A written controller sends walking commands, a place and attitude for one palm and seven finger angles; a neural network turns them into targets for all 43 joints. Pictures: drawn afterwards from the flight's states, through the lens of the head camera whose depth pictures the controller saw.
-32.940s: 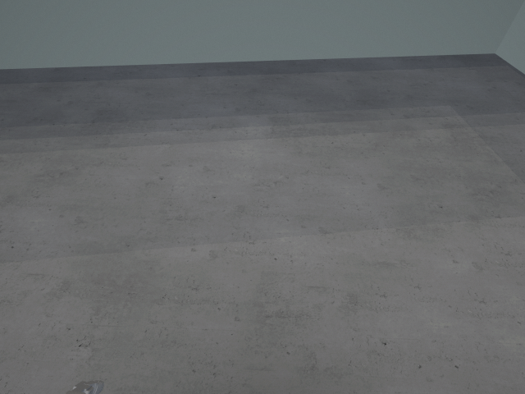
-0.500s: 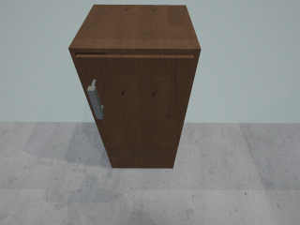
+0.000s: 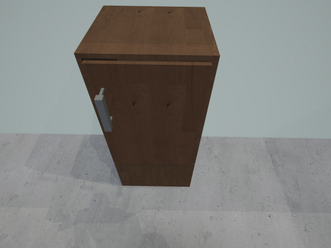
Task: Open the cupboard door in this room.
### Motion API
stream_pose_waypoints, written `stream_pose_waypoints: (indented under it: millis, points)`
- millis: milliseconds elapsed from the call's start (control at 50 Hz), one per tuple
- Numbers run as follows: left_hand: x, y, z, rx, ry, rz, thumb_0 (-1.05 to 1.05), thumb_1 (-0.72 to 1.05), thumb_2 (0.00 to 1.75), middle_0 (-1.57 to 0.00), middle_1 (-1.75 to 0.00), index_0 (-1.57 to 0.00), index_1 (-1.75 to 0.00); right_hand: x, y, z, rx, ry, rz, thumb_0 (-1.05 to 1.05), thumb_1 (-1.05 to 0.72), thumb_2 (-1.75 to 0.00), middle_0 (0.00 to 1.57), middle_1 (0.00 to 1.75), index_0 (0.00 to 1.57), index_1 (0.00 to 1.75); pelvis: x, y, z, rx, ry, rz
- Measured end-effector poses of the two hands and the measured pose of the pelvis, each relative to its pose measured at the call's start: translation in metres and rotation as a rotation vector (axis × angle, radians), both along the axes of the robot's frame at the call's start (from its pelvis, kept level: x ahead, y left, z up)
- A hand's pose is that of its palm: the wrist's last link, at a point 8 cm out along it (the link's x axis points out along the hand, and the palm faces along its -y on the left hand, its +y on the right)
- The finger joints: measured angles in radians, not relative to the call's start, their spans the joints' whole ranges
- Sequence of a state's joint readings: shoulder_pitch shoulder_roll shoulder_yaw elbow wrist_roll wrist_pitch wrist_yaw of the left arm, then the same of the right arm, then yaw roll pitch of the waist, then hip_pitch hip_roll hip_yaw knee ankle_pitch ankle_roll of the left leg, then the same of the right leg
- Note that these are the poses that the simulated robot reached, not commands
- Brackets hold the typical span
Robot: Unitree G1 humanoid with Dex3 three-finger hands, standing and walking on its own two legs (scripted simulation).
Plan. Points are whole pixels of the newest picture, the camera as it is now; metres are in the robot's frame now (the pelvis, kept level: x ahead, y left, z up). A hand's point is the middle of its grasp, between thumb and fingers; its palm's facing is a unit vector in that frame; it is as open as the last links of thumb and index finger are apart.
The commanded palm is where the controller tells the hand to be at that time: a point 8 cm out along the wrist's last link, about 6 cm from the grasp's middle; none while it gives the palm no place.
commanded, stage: look again from close up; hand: left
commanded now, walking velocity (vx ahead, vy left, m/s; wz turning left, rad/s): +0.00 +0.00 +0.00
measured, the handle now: (105, 110) +0.55 +0.25 -0.03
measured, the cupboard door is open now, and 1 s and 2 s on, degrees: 0 0 0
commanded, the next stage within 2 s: raise the hand with hooked fingers in 0.10 s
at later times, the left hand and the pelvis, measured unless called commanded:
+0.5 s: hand (100, 215) +0.19 +0.17 -0.01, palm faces +0.05 -1.00 +0.01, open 7.8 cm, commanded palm +0.12 +0.24 -0.06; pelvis -0.03 +0.00 -0.05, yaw +0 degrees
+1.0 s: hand (83, 224) +0.18 +0.22 -0.05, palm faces +0.00 -1.00 -0.03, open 10.8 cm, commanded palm +0.15 +0.28 -0.04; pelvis -0.05 +0.01 -0.09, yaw +1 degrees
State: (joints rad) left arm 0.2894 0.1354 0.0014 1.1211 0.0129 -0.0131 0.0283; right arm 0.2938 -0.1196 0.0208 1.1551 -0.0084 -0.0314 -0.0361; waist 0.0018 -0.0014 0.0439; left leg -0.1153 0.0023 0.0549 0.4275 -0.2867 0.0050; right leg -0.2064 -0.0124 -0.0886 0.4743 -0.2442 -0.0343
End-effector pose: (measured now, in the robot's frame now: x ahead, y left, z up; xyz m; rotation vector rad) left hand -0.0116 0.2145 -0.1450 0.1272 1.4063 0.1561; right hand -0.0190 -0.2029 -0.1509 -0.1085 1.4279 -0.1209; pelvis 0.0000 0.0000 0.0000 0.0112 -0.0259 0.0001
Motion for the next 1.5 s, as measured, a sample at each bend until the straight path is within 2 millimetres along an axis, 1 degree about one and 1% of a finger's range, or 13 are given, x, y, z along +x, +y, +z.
stream_pose_waypoints:
  millis: [240,340,400,460,540,660,760,880,980,1080,1160,1260,1500]
  points:
    - [0.001,-0.003,0.003,0.01,-0.029,0.044,0.02,0.94,0.9,-0.2,-0.3,-0.2,-0.3,0.003,-0.007,0.001,-0.007,-0.025,0.001,0.01,-0.91,-0.9,0.2,0.3,0.2,0.3,-0.003,-0.004,-0.001,-0.009,0.005,-0.001]
    - [0.087,0.025,0.078,0.126,-0.607,0.099,0.05,0.95,0.88,-0.2,-0.31,-0.21,-0.32,0.049,-0.037,0.016,-0.109,-0.376,0.003,0.03,-0.93,-0.9,0.2,0.3,0.2,0.3,-0.009,0.0,-0.007,-0.002,0.027,0.024]
    - [0.144,0.024,0.116,0.089,-0.967,0.037,0.04,0.89,0.87,-0.2,-0.34,-0.2,-0.35,0.092,-0.054,0.029,-0.155,-0.589,0.05,0.03,-0.92,-0.9,0.2,0.3,0.2,0.3,-0.019,0.001,-0.018,0.001,0.085,0.034]
    - [0.178,0.013,0.135,-0.023,-1.285,-0.04,0.03,0.82,0.85,-0.2,-0.37,-0.21,-0.38,0.134,-0.066,0.046,-0.192,-0.78,0.104,0.02,-0.92,-0.9,0.2,0.3,0.2,0.3,-0.027,-0.002,-0.037,0.009,0.153,0.016]
    - [0.177,0.001,0.121,-0.148,-1.477,-0.167,0.01,0.73,0.81,-0.21,-0.43,-0.21,-0.43,0.181,-0.07,0.061,-0.218,-0.958,0.177,0.02,-0.91,-0.9,0.2,0.3,0.2,0.3,-0.036,-0.004,-0.068,0.015,0.213,0.0]
    - [0.133,0.017,0.071,-0.135,-1.286,-0.078,0.01,0.57,0.75,-0.23,-0.51,-0.23,-0.52,0.22,-0.044,0.057,-0.187,-1.032,0.242,0.01,-0.91,-0.9,0.2,0.3,0.2,0.3,-0.041,-0.004,-0.094,-0.005,0.243,0.014]
    - [0.118,0.039,0.082,-0.013,-1.33,-0.067,0.01,0.45,0.7,-0.23,-0.59,-0.24,-0.6,0.212,-0.008,0.025,-0.107,-0.952,0.297,0.01,-0.9,-0.9,0.2,0.3,0.2,0.3,-0.046,-0.002,-0.102,-0.045,0.262,0.037]
    - [0.151,0.046,0.096,-0.068,-1.39,-0.182,0.01,0.31,0.64,-0.24,-0.68,-0.24,-0.69,0.167,0.018,-0.019,-0.021,-0.784,0.263,0.01,-0.9,-0.9,0.2,0.3,0.2,0.3,-0.054,0.003,-0.105,-0.068,0.279,0.044]
    - [0.171,0.052,0.096,-0.116,-1.295,-0.178,0.01,0.19,0.59,-0.25,-0.75,-0.25,-0.76,0.126,0.013,-0.024,-0.033,-0.684,0.166,0.02,-0.9,-0.9,0.21,0.3,0.21,0.3,-0.054,0.01,-0.094,-0.059,0.277,0.031]
    - [0.175,0.066,0.106,-0.061,-1.307,-0.149,0.01,0.08,0.55,-0.26,-0.83,-0.26,-0.84,0.104,-0.007,-0.014,-0.103,-0.648,0.131,0.02,-0.9,-0.9,0.21,0.3,0.21,0.3,-0.05,0.016,-0.085,-0.051,0.275,0.022]
    - [0.178,0.075,0.11,-0.036,-1.342,-0.153,0.0,-0.01,0.51,-0.26,-0.89,-0.27,-0.9,0.104,-0.023,-0.005,-0.162,-0.65,0.143,0.02,-0.9,-0.9,0.2,0.3,0.2,0.3,-0.047,0.02,-0.083,-0.049,0.276,0.023]
    - [0.186,0.083,0.107,-0.051,-1.338,-0.161,0.0,-0.13,0.46,-0.27,-0.96,-0.28,-0.97,0.12,-0.032,0.008,-0.206,-0.683,0.162,0.02,-0.9,-0.9,0.2,0.3,0.2,0.3,-0.044,0.023,-0.081,-0.052,0.272,0.024]
    - [0.209,0.106,0.123,-0.033,-1.354,-0.147,-0.01,-0.4,0.34,-0.29,-1.13,-0.3,-1.14,0.159,-0.006,0.02,-0.14,-0.752,0.209,0.01,-0.9,-0.9,0.2,0.3,0.2,0.3,-0.033,0.023,-0.072,-0.058,0.262,0.029]
